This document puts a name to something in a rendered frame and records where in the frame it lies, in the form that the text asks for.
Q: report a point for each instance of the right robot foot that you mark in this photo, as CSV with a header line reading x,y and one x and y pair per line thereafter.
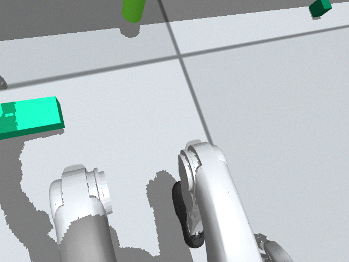
x,y
180,209

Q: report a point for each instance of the right robot hand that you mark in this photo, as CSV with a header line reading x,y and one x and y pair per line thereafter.
x,y
274,252

